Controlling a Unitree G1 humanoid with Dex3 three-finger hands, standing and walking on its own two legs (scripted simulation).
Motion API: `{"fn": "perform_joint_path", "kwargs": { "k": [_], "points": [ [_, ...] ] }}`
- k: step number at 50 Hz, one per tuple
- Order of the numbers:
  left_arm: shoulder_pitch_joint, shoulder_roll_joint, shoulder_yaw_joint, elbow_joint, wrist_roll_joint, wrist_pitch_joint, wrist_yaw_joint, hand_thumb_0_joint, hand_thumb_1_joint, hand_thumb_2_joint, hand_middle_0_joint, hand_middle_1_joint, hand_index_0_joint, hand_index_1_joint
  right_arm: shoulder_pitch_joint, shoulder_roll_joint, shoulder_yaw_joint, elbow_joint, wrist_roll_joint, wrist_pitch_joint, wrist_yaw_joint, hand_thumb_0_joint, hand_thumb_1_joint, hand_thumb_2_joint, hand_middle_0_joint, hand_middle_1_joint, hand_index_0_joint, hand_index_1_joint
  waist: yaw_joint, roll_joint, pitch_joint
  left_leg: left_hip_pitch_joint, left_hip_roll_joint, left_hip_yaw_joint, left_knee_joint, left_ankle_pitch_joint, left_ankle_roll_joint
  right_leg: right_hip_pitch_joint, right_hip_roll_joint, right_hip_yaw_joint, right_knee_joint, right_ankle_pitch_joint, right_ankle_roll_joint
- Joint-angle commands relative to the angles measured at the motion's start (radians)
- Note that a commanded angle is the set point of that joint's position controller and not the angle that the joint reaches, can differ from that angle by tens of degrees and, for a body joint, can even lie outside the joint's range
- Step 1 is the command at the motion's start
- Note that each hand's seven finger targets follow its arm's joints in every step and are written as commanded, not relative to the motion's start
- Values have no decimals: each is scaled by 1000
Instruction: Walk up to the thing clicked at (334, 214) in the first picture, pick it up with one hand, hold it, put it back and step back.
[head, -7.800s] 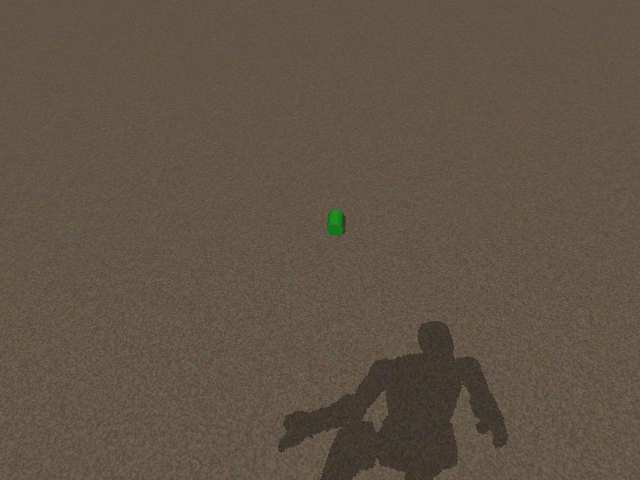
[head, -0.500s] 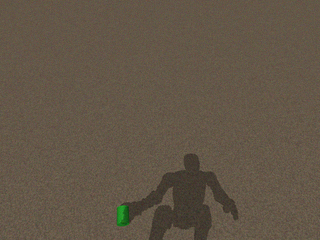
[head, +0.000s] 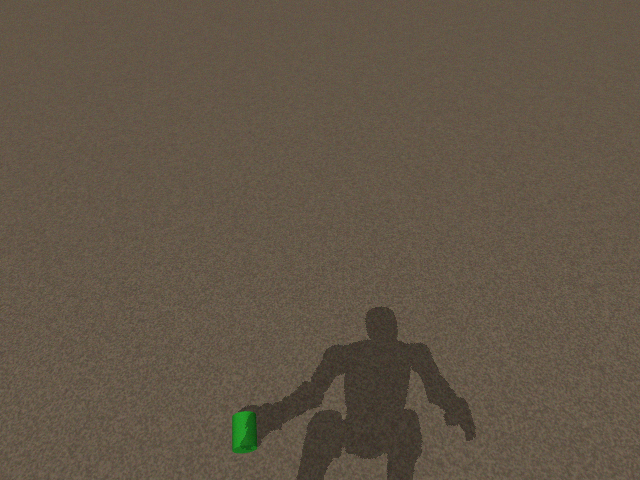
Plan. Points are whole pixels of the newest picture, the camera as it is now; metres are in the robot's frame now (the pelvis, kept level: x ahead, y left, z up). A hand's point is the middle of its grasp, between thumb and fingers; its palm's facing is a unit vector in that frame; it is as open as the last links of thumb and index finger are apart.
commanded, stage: stand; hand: left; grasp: from above
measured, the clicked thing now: (244, 432) +0.43 +0.26 -0.75
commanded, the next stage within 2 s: rise first in 0.16 s
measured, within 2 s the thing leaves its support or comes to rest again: neither
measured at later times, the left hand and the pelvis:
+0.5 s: hand out of the picture +0.14 +0.26 -0.17, palm faces -0.02 -0.94 -0.35, open 9.1 cm; pelvis -0.02 +0.00 -0.02, yaw +0 degrees
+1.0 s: hand out of the picture +0.12 +0.27 -0.22, palm faces -0.13 -0.88 -0.46, open 13.9 cm; pelvis -0.01 +0.01 -0.08, yaw +0 degrees
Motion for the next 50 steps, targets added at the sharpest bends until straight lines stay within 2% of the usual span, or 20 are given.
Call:
{"fn": "perform_joint_path", "kwargs": {
  "k": [1,7,12,13,14,15,16,17,18,19,20,22,24,25,27,30,32,33,40,50],
  "points": [
    [-27,212,42,-63,0,-25,14,0,900,900,-200,-300,-200,-301,-35,-215,-44,-61,-4,-20,-15,0,-900,-900,200,300,200,300,-2,3,-72,38,103,-81,-23,200,42,-25,-117,80,-40,198,-32],
    [-32,212,41,-60,-1,-21,13,0,900,900,-200,-300,-200,-301,-31,-210,-43,-57,-4,-19,-13,0,-900,-900,200,300,200,300,-5,5,-45,15,100,-85,-39,149,36,-35,-113,84,-52,129,-35],
    [-27,211,41,-63,2,-25,14,0,900,900,-200,-300,-200,-301,-42,-214,-47,-60,-4,-19,-14,0,-900,-900,200,300,200,300,-4,-8,-67,38,104,-87,-27,165,42,-31,-114,82,-53,157,-33],
    [-33,214,41,-64,3,-25,14,0,820,820,-120,-297,-120,-298,-35,-213,-47,-61,-5,-18,-13,0,-891,-892,194,294,195,294,-8,-5,-70,32,102,-83,-24,161,43,-23,-117,86,-53,167,-35],
    [-384,18,33,-415,-50,-113,28,0,740,900,-200,-377,-200,-378,-18,-37,-3,-338,68,-66,-34,0,-971,-930,199,300,200,300,-124,57,27,-106,-53,35,37,8,39,-257,14,24,13,92,-23],
    [-456,81,59,-349,-43,-101,31,0,660,951,-189,-457,-177,-458,38,-74,-12,-288,67,-66,-44,0,-988,-922,199,300,199,300,-89,19,-29,-88,-47,29,48,-4,41,-198,14,11,21,67,-19],
    [-273,205,132,-184,-15,-66,36,0,580,903,-192,-537,-196,-538,77,-114,-35,-284,70,-56,-55,0,-974,-919,198,300,199,300,-54,6,-16,-117,-43,26,56,-14,38,-203,25,-3,30,29,-28],
    [-241,221,150,-116,9,-49,25,0,500,910,-178,-617,-184,-618,91,-110,-47,-304,63,-52,-53,0,-946,-910,199,300,199,300,-50,-31,-54,-145,-45,21,94,-3,40,-213,25,-5,57,30,-29],
    [-304,224,153,-118,27,-48,8,0,435,903,-156,-697,-174,-698,95,-105,-53,-333,59,-52,-55,0,-933,-905,199,300,200,300,-44,-44,-80,-165,-42,15,129,7,44,-235,27,-7,96,41,-31],
    [-302,226,167,-105,56,-52,-1,0,355,918,-126,-777,-150,-778,107,-107,-69,-356,45,-57,-56,0,-937,-906,199,300,200,300,-38,-56,-147,-168,-42,13,169,37,45,-235,25,-2,138,77,-28],
    [-213,230,189,-67,90,-44,-6,0,275,920,-111,-857,-146,-858,139,-98,-81,-362,35,-61,-53,0,-963,-912,200,300,200,300,-15,-21,-206,-194,-50,11,203,71,40,-233,21,-3,177,104,-31],
    [-105,195,209,-81,120,-30,-11,0,115,960,-21,-1017,-69,-999,158,-87,-94,-412,25,-65,-41,0,-938,-905,200,299,200,299,23,29,-266,-221,-59,12,251,107,30,-242,24,0,238,114,-38],
    [-105,179,204,-161,137,-6,3,0,-20,991,-10,-1070,-50,-1028,150,-79,-98,-457,29,-66,-41,0,-919,-901,200,300,200,300,22,61,-292,-209,-59,9,249,134,24,-250,28,-3,249,131,-38],
    [-83,148,193,-168,136,16,8,0,-88,977,-25,-1069,-62,-1030,146,-76,-100,-476,31,-67,-39,0,-903,-897,200,300,200,300,12,47,-261,-229,-56,6,250,111,24,-277,32,-7,248,103,-36],
    [-103,172,206,-237,144,58,21,0,-234,1000,-35,-1054,-55,-1032,124,-72,-100,-518,35,-68,-36,0,-895,-896,200,300,200,300,6,30,-249,-258,-52,-1,263,77,25,-306,34,-9,250,62,-36],
    [-123,155,196,-292,158,90,30,0,-416,979,-58,-1056,-72,-1041,112,-65,-98,-559,31,-83,-31,0,-873,-891,200,300,200,300,-13,5,-243,-319,-44,-3,326,29,28,-377,38,-15,312,13,-32],
    [-115,146,195,-342,164,96,33,0,-490,979,-71,-1054,-82,-1042,122,-58,-98,-571,29,-96,-31,0,-892,-896,200,300,200,300,-10,13,-238,-363,-41,-6,369,-3,26,-432,37,-13,354,-22,-31],
    [-108,154,211,-373,164,94,36,0,-491,971,-76,-1054,-87,-1042,133,-57,-100,-577,27,-103,-30,0,-889,-896,200,300,200,300,-15,18,-265,-378,-41,-5,394,-11,29,-441,35,-11,376,-24,-30],
    [-5,145,209,-561,209,116,33,0,-550,992,-77,-1055,-75,-1056,138,-48,-107,-623,24,-138,-42,0,-896,-899,200,300,200,300,-21,50,-345,-445,-26,-21,519,9,29,-555,33,-3,506,-9,-28],
    [124,125,195,-752,248,196,40,0,-502,981,-38,-1072,-42,-1068,115,-34,-98,-676,18,-171,-46,0,-838,-884,200,300,200,300,-37,61,-385,-554,-18,-40,649,11,36,-659,33,-4,619,-18,-26]
  ]
}}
